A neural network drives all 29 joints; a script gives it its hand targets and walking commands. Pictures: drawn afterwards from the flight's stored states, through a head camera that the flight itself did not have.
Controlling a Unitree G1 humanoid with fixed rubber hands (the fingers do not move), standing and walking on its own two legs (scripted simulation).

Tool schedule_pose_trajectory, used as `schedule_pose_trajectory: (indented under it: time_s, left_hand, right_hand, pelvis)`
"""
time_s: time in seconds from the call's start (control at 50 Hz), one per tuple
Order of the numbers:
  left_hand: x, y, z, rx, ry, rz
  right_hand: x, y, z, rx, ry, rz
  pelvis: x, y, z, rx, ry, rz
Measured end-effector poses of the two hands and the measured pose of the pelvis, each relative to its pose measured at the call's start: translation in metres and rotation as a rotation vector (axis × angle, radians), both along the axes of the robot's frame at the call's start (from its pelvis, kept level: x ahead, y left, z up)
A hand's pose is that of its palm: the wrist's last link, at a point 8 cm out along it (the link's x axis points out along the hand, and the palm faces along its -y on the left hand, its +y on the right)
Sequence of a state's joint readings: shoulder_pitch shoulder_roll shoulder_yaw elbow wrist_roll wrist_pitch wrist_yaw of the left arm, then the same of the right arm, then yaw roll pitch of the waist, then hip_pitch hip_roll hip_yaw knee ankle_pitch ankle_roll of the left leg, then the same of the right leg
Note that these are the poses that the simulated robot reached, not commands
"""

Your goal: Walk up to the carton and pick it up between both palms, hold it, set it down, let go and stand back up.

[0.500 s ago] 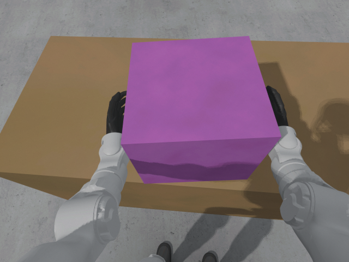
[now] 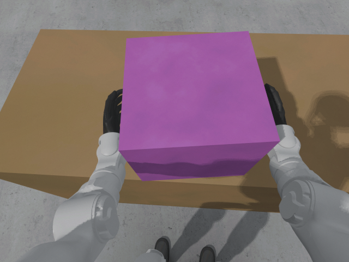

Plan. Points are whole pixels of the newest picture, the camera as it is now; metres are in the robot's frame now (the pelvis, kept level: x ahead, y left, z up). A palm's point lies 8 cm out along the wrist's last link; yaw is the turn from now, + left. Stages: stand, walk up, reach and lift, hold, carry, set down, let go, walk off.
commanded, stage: set down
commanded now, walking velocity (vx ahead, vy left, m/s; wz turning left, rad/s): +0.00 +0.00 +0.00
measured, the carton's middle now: (190, 112) +0.46 +0.03 -0.03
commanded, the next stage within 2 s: none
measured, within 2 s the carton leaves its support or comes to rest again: neither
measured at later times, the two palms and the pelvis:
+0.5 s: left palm (113, 122) +0.40 +0.21 -0.01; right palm (272, 115) +0.46 -0.16 +0.00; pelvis +0.00 +0.00 -0.01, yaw -2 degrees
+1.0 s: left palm (93, 116) +0.40 +0.25 +0.02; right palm (307, 102) +0.48 -0.23 +0.03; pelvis -0.02 -0.02 -0.04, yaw +0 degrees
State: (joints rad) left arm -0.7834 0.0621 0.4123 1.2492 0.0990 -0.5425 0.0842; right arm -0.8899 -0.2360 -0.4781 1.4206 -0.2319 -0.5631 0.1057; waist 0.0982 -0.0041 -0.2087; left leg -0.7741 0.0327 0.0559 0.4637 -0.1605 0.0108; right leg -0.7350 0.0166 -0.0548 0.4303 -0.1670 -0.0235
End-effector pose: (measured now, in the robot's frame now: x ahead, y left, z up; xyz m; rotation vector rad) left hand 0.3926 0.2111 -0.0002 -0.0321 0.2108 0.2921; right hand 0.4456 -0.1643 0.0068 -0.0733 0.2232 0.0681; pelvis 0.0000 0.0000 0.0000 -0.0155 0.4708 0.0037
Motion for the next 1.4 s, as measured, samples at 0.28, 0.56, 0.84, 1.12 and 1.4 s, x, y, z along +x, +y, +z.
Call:
schedule_pose_trajectory:
  time_s: [0.28, 0.56, 0.84, 1.12, 1.4]
  left_hand:
    - [0.003, 0.0, -0.003, 0.0, 0.008, -0.001]
    - [0.015, 0.006, -0.004, 0.046, 0.09, -0.021]
    - [0.005, 0.038, 0.002, 0.086, 0.096, 0.018]
    - [0.016, 0.037, 0.052, 0.072, 0.002, -0.004]
    - [0.012, 0.049, 0.105, 0.056, 0.013, 0.02]
  right_hand:
    - [0.001, 0.0, 0.0, 0.001, -0.001, 0.0]
    - [0.02, -0.001, -0.004, -0.031, 0.075, 0.004]
    - [0.032, -0.06, 0.008, -0.052, 0.043, -0.083]
    - [0.037, -0.059, 0.043, 0.014, -0.014, -0.022]
    - [0.037, -0.059, 0.117, -0.001, -0.015, -0.047]
  pelvis:
    - [0.0, 0.002, -0.002, 0.0, 0.007, -0.006]
    - [0.004, 0.003, -0.014, -0.012, 0.083, -0.031]
    - [-0.008, -0.013, -0.029, -0.007, 0.083, -0.024]
    - [-0.022, -0.029, -0.034, 0.013, 0.079, -0.006]
    - [-0.025, -0.033, -0.018, 0.012, -0.04, 0.016]
